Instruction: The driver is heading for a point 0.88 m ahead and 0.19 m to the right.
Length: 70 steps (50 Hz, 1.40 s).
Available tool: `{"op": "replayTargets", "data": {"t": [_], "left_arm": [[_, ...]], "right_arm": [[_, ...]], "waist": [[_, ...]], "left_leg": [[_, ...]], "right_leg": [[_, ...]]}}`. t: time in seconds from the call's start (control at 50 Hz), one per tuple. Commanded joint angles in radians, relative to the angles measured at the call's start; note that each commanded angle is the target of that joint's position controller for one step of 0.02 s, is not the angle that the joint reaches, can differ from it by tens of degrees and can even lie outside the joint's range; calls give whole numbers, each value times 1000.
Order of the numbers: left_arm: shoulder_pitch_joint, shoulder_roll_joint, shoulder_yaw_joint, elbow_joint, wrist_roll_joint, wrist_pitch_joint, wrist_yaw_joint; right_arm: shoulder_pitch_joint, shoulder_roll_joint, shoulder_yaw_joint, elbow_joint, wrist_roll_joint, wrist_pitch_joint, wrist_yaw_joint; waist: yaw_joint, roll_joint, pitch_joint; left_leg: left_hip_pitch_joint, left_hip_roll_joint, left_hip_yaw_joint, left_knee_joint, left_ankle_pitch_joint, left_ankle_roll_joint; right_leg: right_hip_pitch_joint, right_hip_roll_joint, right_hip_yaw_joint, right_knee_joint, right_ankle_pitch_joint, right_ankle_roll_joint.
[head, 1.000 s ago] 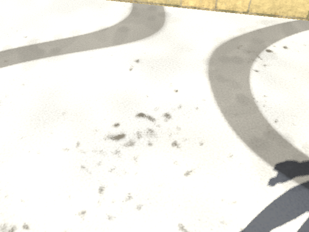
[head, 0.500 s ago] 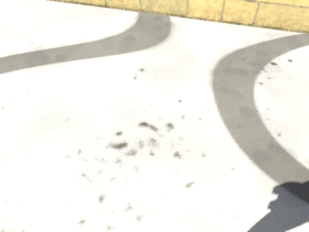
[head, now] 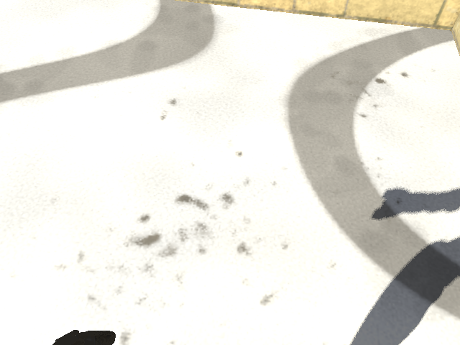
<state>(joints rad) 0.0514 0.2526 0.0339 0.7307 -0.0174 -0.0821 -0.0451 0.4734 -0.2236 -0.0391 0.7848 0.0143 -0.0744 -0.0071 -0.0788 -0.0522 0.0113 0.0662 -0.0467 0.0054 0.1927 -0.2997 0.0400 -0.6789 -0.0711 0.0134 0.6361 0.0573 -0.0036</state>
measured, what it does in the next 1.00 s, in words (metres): walks ahead: right foot, then left foot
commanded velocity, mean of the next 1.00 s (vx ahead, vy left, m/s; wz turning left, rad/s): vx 0.49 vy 0.00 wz -0.20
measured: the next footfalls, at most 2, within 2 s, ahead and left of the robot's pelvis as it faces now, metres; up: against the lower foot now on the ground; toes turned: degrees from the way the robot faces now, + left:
right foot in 0.12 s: +0.27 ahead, -0.13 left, +0.00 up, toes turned -1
left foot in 0.66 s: +0.56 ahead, +0.11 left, +0.00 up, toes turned -3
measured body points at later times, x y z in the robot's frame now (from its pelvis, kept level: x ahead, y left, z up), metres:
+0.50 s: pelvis +0.28 -0.04 +0.01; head +0.31 -0.04 +0.46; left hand +0.30 +0.23 -0.12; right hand +0.48 -0.28 -0.09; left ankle +0.47 +0.14 -0.68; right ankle +0.23 -0.13 -0.74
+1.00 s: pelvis +0.55 -0.01 +0.00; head +0.57 -0.01 +0.45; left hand +0.78 +0.21 -0.09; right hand +0.52 -0.29 -0.12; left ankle +0.52 +0.11 -0.74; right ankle +0.66 -0.19 -0.68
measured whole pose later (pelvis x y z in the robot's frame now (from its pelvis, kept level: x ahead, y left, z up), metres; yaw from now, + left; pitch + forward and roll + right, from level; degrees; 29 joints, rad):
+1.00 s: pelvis +0.55 -0.01 +0.00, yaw -14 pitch +1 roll +2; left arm 0.16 0.30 0.07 0.72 -0.02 -0.02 -0.02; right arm 0.32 -0.28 -0.07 0.84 -0.01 -0.09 0.00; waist -0.07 -0.04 0.03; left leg -0.03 -0.01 0.20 0.25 -0.23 0.01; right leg -0.69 -0.11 0.05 0.85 -0.04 0.00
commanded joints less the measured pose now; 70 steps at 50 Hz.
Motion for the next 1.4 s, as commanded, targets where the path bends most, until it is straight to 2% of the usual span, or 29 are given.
{"op": "replayTargets", "data": {"t": [0.02,0.08,0.1,0.12,0.14,0.16,0.18,0.22,0.26,0.32,0.52,0.6,0.64,0.66,0.68,0.7,0.72,0.76,0.8,0.96,1.08,1.12,1.16,1.18,1.2,1.22,1.24,1.3,1.4], "left_arm": [[-148,70,11,-113,-6,-24,-15],[-48,120,32,-97,0,-27,-15],[98,158,54,-58,1,-24,-6],[285,209,71,-18,5,-19,8],[405,311,94,5,26,-16,12],[423,228,73,19,12,-15,9],[335,180,57,14,5,-12,15],[192,131,40,-6,14,-9,17],[145,101,32,-7,31,-22,11],[164,124,38,23,20,-41,12],[359,185,41,105,-6,0,36],[358,210,52,113,-7,25,49],[332,196,45,105,0,30,50],[316,133,21,70,20,25,48],[460,18,-10,52,5,5,44],[430,118,13,70,-19,-5,43],[335,178,34,43,-36,-5,44],[252,156,39,20,-15,6,49],[281,117,41,18,-17,33,45],[127,63,31,-62,-4,54,20],[-25,79,33,-147,-3,56,-10],[4,106,47,-158,0,60,-13],[234,175,92,-105,-5,65,-4],[414,260,131,-56,-9,73,16],[376,384,146,-66,-18,67,25],[374,306,116,-114,-3,46,18],[329,238,94,-105,13,30,12],[166,143,62,-126,17,25,19],[166,169,63,-90,21,18,44]], "right_arm": [[6,-185,-49,-26,11,-7,-7],[-20,-217,-58,-18,4,11,-12],[-34,-214,-54,-19,-1,20,-14],[-34,-195,-41,-34,-12,22,-17],[112,-51,1,-53,-15,7,-4],[109,-93,-2,-22,4,-17,1],[-20,-175,-27,-56,35,-29,6],[-157,-176,-25,-90,11,-35,-2],[-108,-148,-26,-73,0,-12,-4],[-121,-122,-20,-75,-8,12,-10],[-491,-94,0,-178,-1,-24,27],[-472,-139,-14,-188,-2,-44,45],[-271,-203,-46,-133,-7,-51,34],[-87,-275,-68,-109,-25,-50,22],[-28,-343,-85,-86,-31,-35,21],[-20,-240,-62,-95,-26,-29,19],[-83,-192,-46,-98,-20,-28,14],[-198,-143,-30,-94,-21,-29,16],[-249,-123,-29,-84,-28,-41,17],[-246,-198,-58,-24,-25,-40,-1],[-187,-252,-80,18,6,-6,-3],[-200,-280,-88,19,16,8,-6],[-227,-284,-88,13,24,24,-10],[-210,-242,-70,-2,0,20,-13],[-130,-90,-23,-66,-41,-4,-3],[-207,-163,-27,-69,-3,-42,8],[-286,-215,-41,-86,35,-56,14],[-259,-215,-46,-52,-15,-41,-4],[-245,-147,-31,-42,-25,10,-12]], "waist": [[20,139,100],[88,173,7],[163,171,-86],[238,136,-224],[180,-149,-407],[201,-193,-485],[193,-131,-274],[130,20,-84],[63,-24,-56],[44,-14,-14],[174,21,64],[129,-16,38],[19,-13,-88],[-57,68,-256],[1,351,-401],[-35,289,-393],[-35,219,-241],[17,142,-92],[67,172,-46],[56,108,35],[15,101,82],[50,127,45],[186,119,-85],[256,31,-178],[125,-258,-235],[186,-132,-369],[188,-56,-240],[77,21,-113],[45,9,-106]], "left_leg": [[-57,278,-116,-38,362,139],[24,282,-98,127,739,105],[-3,241,-62,303,885,82],[-190,202,-44,562,736,49],[-619,24,-25,1003,123,-33],[-738,-17,-173,1150,-256,-25],[-843,48,-152,1199,-200,-16],[-787,143,-93,1087,-31,-7],[-670,188,-101,1020,42,-10],[-687,202,-83,939,101,-37],[-725,137,-33,394,401,-49],[-622,99,-45,298,268,-19],[-304,74,-15,258,248,27],[5,242,-170,315,285,92],[352,479,-597,237,104,236],[321,474,-701,151,-32,228],[202,444,-539,134,-24,183],[-43,365,-329,71,123,152],[-171,325,-206,-1,184,143],[-182,304,83,-63,347,136],[-27,355,158,-5,392,101],[10,356,189,108,666,80],[-51,302,244,439,890,37],[-286,257,247,742,648,-14],[-740,55,168,1097,-255,-81],[-832,32,-74,1218,-318,-71],[-888,76,-77,1211,-221,-55],[-698,180,-68,1030,-74,-54],[-624,145,-36,825,77,-96]], "right_leg": [[23,24,-9,-84,-5,-32],[191,82,-52,-111,-113,-87],[383,115,-81,-128,-114,-118],[705,12,26,-79,-90,-168],[1125,-276,525,-128,-281,-343],[1146,-317,802,-320,-440,-362],[995,-280,642,-346,-491,-300],[655,-204,402,-395,-332,-247],[492,-145,294,-458,-239,-238],[416,-129,192,-512,-141,-262],[595,-126,115,-470,-68,-212],[679,-168,187,-359,-4,-182],[620,-92,145,-133,173,-138],[438,-21,96,161,-3,-97],[47,129,23,508,-557,-28],[-54,92,136,644,-626,-24],[-110,49,127,679,-541,-25],[-60,-20,97,608,-403,-16],[32,-51,93,561,-344,-8],[7,-56,48,218,-57,5],[6,-30,-33,38,-131,-51],[95,22,-87,21,-234,-89],[415,124,-144,-55,-223,-147],[729,73,-4,-74,-192,-197],[1013,-181,568,-188,-366,-372],[1049,-278,820,-344,-381,-419],[961,-265,652,-341,-172,-366],[602,-158,301,-302,306,-275],[493,-102,134,-343,547,-258]]}}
